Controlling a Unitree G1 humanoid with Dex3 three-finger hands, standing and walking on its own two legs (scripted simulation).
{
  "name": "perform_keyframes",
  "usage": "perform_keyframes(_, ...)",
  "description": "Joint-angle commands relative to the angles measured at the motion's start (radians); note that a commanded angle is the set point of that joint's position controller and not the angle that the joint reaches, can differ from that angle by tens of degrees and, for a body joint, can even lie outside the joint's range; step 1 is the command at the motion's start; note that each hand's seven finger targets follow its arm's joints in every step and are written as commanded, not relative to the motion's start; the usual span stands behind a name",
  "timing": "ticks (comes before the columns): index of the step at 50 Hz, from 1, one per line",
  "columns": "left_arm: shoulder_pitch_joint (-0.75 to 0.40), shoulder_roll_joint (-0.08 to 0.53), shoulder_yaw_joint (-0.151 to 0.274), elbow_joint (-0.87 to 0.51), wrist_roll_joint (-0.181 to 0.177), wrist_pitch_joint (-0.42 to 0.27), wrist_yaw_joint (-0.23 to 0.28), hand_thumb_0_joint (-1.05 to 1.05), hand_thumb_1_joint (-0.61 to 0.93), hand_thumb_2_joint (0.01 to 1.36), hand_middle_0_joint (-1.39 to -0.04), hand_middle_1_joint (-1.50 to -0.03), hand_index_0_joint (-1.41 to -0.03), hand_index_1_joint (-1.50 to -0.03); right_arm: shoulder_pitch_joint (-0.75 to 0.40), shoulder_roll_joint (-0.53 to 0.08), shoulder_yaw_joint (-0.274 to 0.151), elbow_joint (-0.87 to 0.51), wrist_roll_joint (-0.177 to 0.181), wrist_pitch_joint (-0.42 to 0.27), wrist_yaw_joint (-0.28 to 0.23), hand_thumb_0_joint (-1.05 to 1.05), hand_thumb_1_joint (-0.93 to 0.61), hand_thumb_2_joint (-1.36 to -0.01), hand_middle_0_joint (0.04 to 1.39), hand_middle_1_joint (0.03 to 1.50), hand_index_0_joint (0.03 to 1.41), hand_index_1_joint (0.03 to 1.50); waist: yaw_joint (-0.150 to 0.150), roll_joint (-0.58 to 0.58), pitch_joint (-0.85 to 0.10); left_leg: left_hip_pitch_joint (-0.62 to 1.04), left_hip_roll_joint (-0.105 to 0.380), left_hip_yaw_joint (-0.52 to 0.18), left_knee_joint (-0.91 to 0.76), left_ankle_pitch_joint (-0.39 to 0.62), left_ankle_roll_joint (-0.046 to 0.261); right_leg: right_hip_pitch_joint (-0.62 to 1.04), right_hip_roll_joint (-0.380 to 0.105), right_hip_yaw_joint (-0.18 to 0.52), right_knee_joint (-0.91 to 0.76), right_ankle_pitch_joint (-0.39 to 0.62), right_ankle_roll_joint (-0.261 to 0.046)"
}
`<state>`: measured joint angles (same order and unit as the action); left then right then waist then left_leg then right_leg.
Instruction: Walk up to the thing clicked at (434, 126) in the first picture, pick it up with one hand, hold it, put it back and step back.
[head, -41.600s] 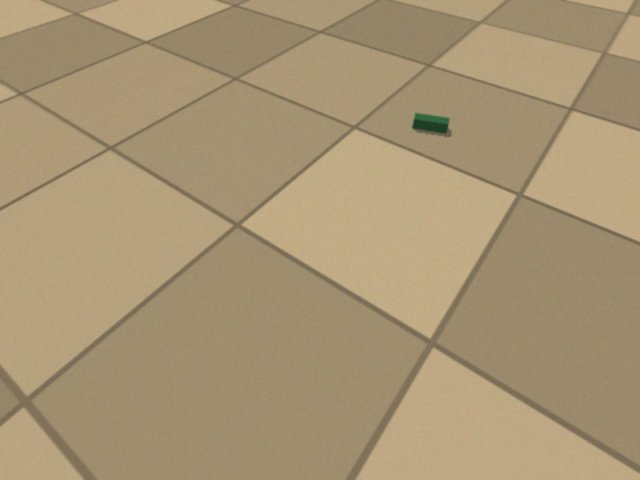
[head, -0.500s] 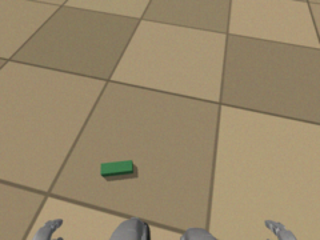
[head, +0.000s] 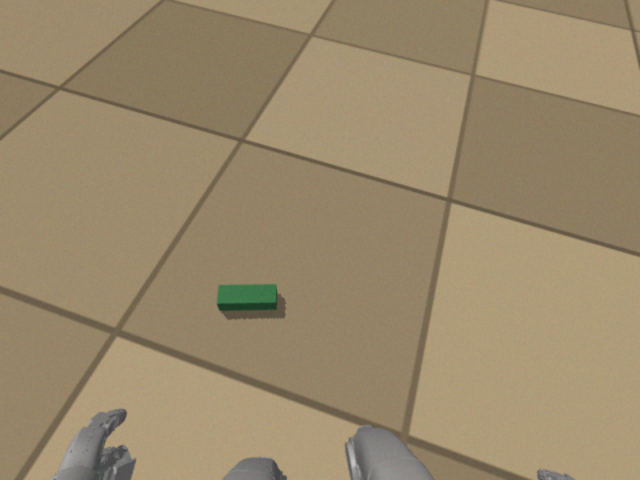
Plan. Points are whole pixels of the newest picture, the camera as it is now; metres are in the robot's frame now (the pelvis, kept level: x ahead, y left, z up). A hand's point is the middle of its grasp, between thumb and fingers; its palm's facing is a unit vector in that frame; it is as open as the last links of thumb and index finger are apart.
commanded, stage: step back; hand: left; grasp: from above
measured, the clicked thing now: (248, 297) +0.66 +0.22 -0.74
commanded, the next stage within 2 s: none
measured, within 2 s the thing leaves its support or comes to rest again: neither
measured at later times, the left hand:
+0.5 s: hand out of the picture -0.06 +0.23 -0.14, palm faces -0.05 -0.90 -0.42, open 7.4 cm
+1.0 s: hand out of the picture -0.27 +0.19 -0.15, palm faces -0.04 -0.91 -0.41, open 7.4 cm
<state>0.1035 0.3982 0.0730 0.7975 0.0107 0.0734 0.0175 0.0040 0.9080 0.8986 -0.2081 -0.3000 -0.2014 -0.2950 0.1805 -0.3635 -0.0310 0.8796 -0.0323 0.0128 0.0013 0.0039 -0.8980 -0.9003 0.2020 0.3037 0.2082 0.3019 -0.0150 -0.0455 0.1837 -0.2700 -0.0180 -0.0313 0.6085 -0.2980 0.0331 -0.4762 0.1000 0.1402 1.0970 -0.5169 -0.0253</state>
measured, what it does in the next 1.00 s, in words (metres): walks backwards: right foot, then left foot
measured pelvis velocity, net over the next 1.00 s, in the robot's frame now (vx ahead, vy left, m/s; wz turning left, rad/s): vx -0.35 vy -0.08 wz -0.05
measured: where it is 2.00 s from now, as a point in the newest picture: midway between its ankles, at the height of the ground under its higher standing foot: outside the picture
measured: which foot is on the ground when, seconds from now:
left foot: down 0.00-0.30, up 0.32-0.58, down 0.60-0.94, up 0.96-1.00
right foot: up 0.00-0.26, down 0.28-0.60, up 0.62-0.90, down 0.92-1.00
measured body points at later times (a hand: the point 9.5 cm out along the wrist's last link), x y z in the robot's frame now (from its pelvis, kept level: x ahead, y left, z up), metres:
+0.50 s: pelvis -0.17 -0.04 +0.00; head -0.12 -0.06 +0.44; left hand -0.06 +0.27 -0.11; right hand -0.09 -0.37 -0.13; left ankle -0.17 +0.10 -0.67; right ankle -0.13 -0.16 -0.73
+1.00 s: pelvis -0.35 -0.08 -0.01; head -0.31 -0.09 +0.43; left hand -0.27 +0.24 -0.12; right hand -0.22 -0.40 -0.13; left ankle -0.25 +0.07 -0.70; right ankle -0.37 -0.20 -0.73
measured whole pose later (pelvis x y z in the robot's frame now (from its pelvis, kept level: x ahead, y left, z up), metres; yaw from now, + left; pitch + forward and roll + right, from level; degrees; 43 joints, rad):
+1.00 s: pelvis -0.35 -0.08 -0.01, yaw -3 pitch -3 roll +0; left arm 0.20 0.37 0.06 0.88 0.04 0.04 -0.01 0.00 0.91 0.90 -0.21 -0.30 -0.20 -0.30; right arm 0.10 -0.42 -0.05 0.84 -0.02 0.06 -0.02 0.00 -0.90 -0.90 0.20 0.30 0.21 0.30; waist 0.03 0.04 0.14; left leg -0.52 -0.01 -0.12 0.90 -0.44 -0.01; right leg -0.26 0.02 0.03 0.72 -0.41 -0.02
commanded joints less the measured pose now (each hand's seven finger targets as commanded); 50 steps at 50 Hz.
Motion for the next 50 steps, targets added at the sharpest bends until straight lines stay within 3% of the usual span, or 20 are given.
perform_keyframes(1, 0.069, 0.171, 0.065, -0.072, 0.001, -0.030, 0.010, 0.000, 0.900, 0.900, -0.200, -0.300, -0.200, -0.300, -0.028, -0.252, -0.082, -0.096, 0.003, -0.028, -0.040, 0.000, -0.900, -0.900, 0.200, 0.300, 0.200, 0.300, 0.022, 0.165, -0.223, 0.197, 0.266, -0.214, -0.127, 0.633, 0.196, -0.064, -0.004, 0.049, 0.148, 0.001, 0.028)
perform_keyframes(6, 0.052, 0.169, 0.062, -0.080, 0.007, -0.032, 0.002, 0.000, 0.900, 0.900, -0.200, -0.300, -0.200, -0.300, 0.018, -0.269, -0.090, -0.114, 0.003, -0.021, -0.043, 0.000, -0.900, -0.900, 0.200, 0.300, 0.200, 0.300, -0.028, 0.185, -0.220, 0.212, 0.274, -0.199, -0.132, 0.537, 0.223, -0.013, -0.030, -0.009, -0.060, -0.008, 0.062)
perform_keyframes(12, 0.235, 0.158, 0.068, 0.012, 0.013, -0.041, -0.016, 0.000, 0.900, 0.900, -0.200, -0.300, -0.200, -0.300, -0.079, -0.315, -0.098, -0.149, 0.008, 0.007, -0.030, 0.000, -0.900, -0.900, 0.200, 0.300, 0.200, 0.300, 0.054, 0.252, -0.288, -0.001, 0.251, -0.167, -0.086, 0.262, 0.138, 0.326, -0.084, -0.145, -0.611, 0.217, 0.000)
perform_keyframes(14, 0.230, 0.240, 0.091, 0.002, 0.040, -0.054, -0.017, 0.000, 0.900, 0.900, -0.200, -0.300, -0.200, -0.300, -0.060, -0.231, -0.073, -0.160, 0.021, 0.013, -0.026, 0.000, -0.900, -0.900, 0.200, 0.300, 0.200, 0.300, 0.047, 0.002, -0.225, -0.270, 0.069, -0.104, 0.107, -0.040, 0.014, 0.375, -0.245, 0.165, -0.714, 0.154, -0.066)
perform_keyframes(15, 0.143, 0.357, 0.114, -0.039, 0.032, -0.048, -0.018, 0.000, 0.900, 0.900, -0.200, -0.300, -0.200, -0.300, -0.101, -0.207, -0.075, -0.172, 0.028, 0.012, -0.040, 0.000, -0.900, -0.900, 0.200, 0.300, 0.200, 0.300, 0.080, -0.249, -0.186, -0.261, -0.083, -0.040, 0.367, -0.296, -0.037, 0.144, -0.476, 0.393, -0.824, 0.152, -0.238)
perform_keyframes(16, 0.063, 0.367, 0.114, -0.078, 0.034, -0.052, -0.013, 0.000, 0.900, 0.900, -0.200, -0.300, -0.200, -0.300, -0.084, -0.246, -0.090, -0.157, 0.024, 0.016, -0.047, 0.000, -0.900, -0.900, 0.200, 0.300, 0.200, 0.300, 0.059, -0.222, -0.128, -0.215, -0.043, -0.135, 0.533, -0.316, -0.051, -0.001, -0.545, 0.448, -0.842, 0.178, -0.293)
perform_keyframes(19, -0.089, 0.239, 0.078, -0.101, 0.036, -0.056, 0.003, 0.000, 0.900, 0.900, -0.200, -0.300, -0.200, -0.300, 0.018, -0.231, -0.078, -0.096, 0.037, 0.010, -0.037, 0.000, -0.900, -0.900, 0.200, 0.300, 0.200, 0.300, -0.027, -0.097, -0.107, -0.178, -0.093, -0.113, 0.617, -0.163, -0.042, 0.035, -0.340, 0.083, -0.703, 0.413, -0.180)
perform_keyframes(24, 0.032, 0.222, 0.074, -0.099, 0.042, -0.048, 0.013, 0.000, 0.900, 0.900, -0.200, -0.300, -0.200, -0.300, 0.013, -0.199, -0.059, -0.107, 0.022, -0.006, -0.037, 0.000, -0.900, -0.900, 0.200, 0.300, 0.200, 0.300, 0.053, -0.158, -0.182, -0.207, -0.038, -0.032, 0.290, -0.241, -0.052, 0.343, -0.344, 0.066, -0.604, 0.631, -0.179)
perform_keyframes(28, 0.010, 0.227, 0.060, -0.108, 0.015, -0.024, 0.007, 0.000, 0.900, 0.900, -0.200, -0.300, -0.200, -0.300, 0.113, -0.193, -0.069, -0.055, 0.008, -0.015, -0.033, 0.000, -0.900, -0.900, 0.200, 0.300, 0.200, 0.300, 0.011, -0.119, -0.245, 0.007, -0.025, 0.069, -0.180, 0.030, -0.029, 0.337, -0.321, 0.029, -0.446, 0.660, -0.127)
perform_keyframes(29, 0.035, 0.190, 0.044, -0.110, 0.014, -0.017, 0.005, 0.000, 0.900, 0.900, -0.200, -0.300, -0.200, -0.300, 0.109, -0.224, -0.081, -0.051, -0.002, -0.018, -0.036, 0.000, -0.900, -0.900, 0.200, 0.300, 0.200, 0.300, 0.020, -0.061, -0.241, 0.088, 0.031, -0.030, -0.229, 0.127, -0.008, 0.218, -0.285, 0.022, -0.407, 0.532, -0.078)
perform_keyframes(30, 0.066, 0.149, 0.036, -0.116, 0.007, -0.016, -0.002, 0.000, 0.900, 0.900, -0.200, -0.300, -0.200, -0.300, 0.085, -0.311, -0.101, -0.062, -0.012, -0.020, -0.036, 0.000, -0.900, -0.900, 0.200, 0.300, 0.200, 0.300, 0.038, 0.154, -0.247, 0.164, 0.256, -0.339, -0.256, 0.258, 0.077, 0.033, -0.155, -0.066, -0.256, 0.271, -0.019)
perform_keyframes(31, -0.032, 0.189, 0.055, -0.130, 0.002, -0.015, 0.011, 0.000, 0.900, 0.900, -0.200, -0.300, -0.200, -0.300, 0.045, -0.421, -0.116, -0.083, 0.000, -0.015, -0.027, 0.000, -0.900, -0.900, 0.200, 0.300, 0.200, 0.300, -0.020, 0.282, -0.224, -0.019, 0.425, -0.511, -0.286, 0.372, 0.241, 0.040, -0.050, -0.087, -0.066, -0.125, 0.011)
perform_keyframes(32, -0.049, 0.205, 0.065, -0.119, 0.013, -0.012, 0.016, 0.000, 0.900, 0.900, -0.200, -0.300, -0.200, -0.300, 0.024, -0.394, -0.118, -0.086, -0.003, -0.024, -0.030, 0.000, -0.900, -0.900, 0.200, 0.300, 0.200, 0.300, -0.018, 0.218, -0.194, -0.087, 0.437, -0.522, -0.276, 0.388, 0.278, 0.064, -0.044, 0.030, 0.089, -0.130, 0.010)
perform_keyframes(35, 0.061, 0.190, 0.060, -0.062, -0.006, -0.013, 0.009, 0.000, 0.900, 0.900, -0.200, -0.300, -0.200, -0.300, -0.067, -0.285, -0.076, -0.101, -0.004, -0.024, -0.046, 0.000, -0.900, -0.900, 0.200, 0.300, 0.200, 0.300, 0.060, 0.137, -0.208, 0.003, 0.297, -0.218, -0.155, 0.544, 0.206, 0.014, -0.022, 0.037, 0.205, -0.015, 0.004)
perform_keyframes(40, 0.066, 0.169, 0.056, -0.067, 0.008, -0.021, -0.006, 0.000, 0.900, 0.900, -0.200, -0.300, -0.200, -0.300, -0.033, -0.284, -0.086, -0.116, -0.009, -0.009, -0.044, 0.000, -0.900, -0.900, 0.200, 0.300, 0.200, 0.300, 0.017, 0.232, -0.214, 0.117, 0.302, -0.222, -0.124, 0.484, 0.213, 0.041, -0.076, -0.032, -0.108, -0.038, 0.043)
perform_keyframes(45, 0.196, 0.179, 0.060, 0.042, 0.020, -0.059, -0.005, 0.000, 0.900, 0.900, -0.200, -0.300, -0.200, -0.300, -0.052, -0.272, -0.074, -0.107, 0.012, 0.027, -0.026, 0.000, -0.900, -0.900, 0.200, 0.300, 0.200, 0.300, 0.051, 0.191, -0.297, -0.035, 0.185, -0.115, 0.020, 0.184, 0.093, 0.357, -0.074, -0.129, -0.697, 0.227, -0.002)
perform_keyframes(46, 0.196, 0.245, 0.079, 0.039, 0.035, -0.067, -0.004, 0.000, 0.900, 0.900, -0.200, -0.300, -0.200, -0.300, -0.038, -0.208, -0.056, -0.120, 0.012, 0.026, -0.022, 0.000, -0.900, -0.900, 0.200, 0.300, 0.200, 0.300, 0.046, 0.011, -0.246, -0.263, 0.068, -0.075, 0.164, -0.046, 0.030, 0.413, -0.208, 0.128, -0.726, 0.133, -0.042)
perform_keyframes(47, 0.127, 0.369, 0.108, 0.002, 0.035, -0.064, -0.004, 0.000, 0.900, 0.900, -0.200, -0.300, -0.200, -0.300, -0.092, -0.193, -0.058, -0.147, 0.016, 0.024, -0.036, 0.000, -0.900, -0.900, 0.200, 0.300, 0.200, 0.300, 0.085, -0.208, -0.219, -0.295, -0.050, -0.068, 0.350, -0.290, -0.027, 0.189, -0.479, 0.401, -0.806, 0.105, -0.216)
perform_keyframes(48, 0.059, 0.389, 0.109, -0.024, 0.034, -0.070, 0.002, 0.000, 0.900, 0.900, -0.200, -0.300, -0.200, -0.300, -0.103, -0.236, -0.080, -0.134, 0.020, 0.028, -0.042, 0.000, -0.900, -0.900, 0.200, 0.300, 0.200, 0.300, 0.079, -0.174, -0.146, -0.231, -0.013, -0.180, 0.503, -0.310, -0.045, 0.010, -0.557, 0.481, -0.828, 0.119, -0.284)
perform_keyframes(50, -0.036, 0.282, 0.068, -0.028, 0.033, -0.082, 0.012, 0.000, 0.900, 0.900, -0.200, -0.300, -0.200, -0.300, -0.060, -0.238, -0.074, -0.086, 0.024, 0.025, -0.034, 0.000, -0.900, -0.900, 0.200, 0.300, 0.200, 0.300, 0.002, -0.011, -0.090, -0.257, -0.065, -0.187, 0.594, -0.174, -0.038, 0.054, -0.388, 0.194, -0.714, 0.286, -0.185)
